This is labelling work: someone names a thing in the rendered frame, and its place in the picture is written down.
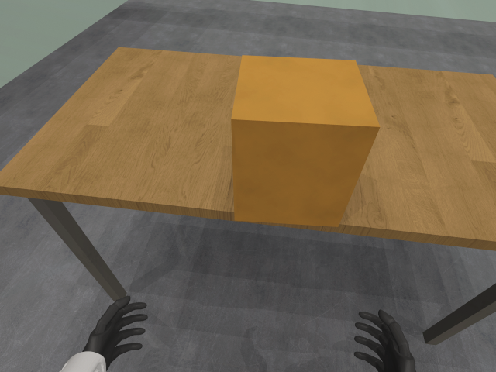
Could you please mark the robot left forearm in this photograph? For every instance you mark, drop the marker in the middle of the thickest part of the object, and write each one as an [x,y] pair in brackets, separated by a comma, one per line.
[85,362]

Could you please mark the left robot hand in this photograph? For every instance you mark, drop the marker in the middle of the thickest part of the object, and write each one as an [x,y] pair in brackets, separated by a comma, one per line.
[106,335]

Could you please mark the carton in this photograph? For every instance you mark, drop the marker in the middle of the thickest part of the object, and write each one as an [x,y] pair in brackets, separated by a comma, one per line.
[302,129]

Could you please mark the right robot hand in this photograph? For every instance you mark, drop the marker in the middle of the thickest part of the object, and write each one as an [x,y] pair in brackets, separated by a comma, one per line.
[393,350]

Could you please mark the table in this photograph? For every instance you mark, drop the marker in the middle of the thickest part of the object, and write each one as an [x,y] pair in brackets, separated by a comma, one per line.
[150,130]

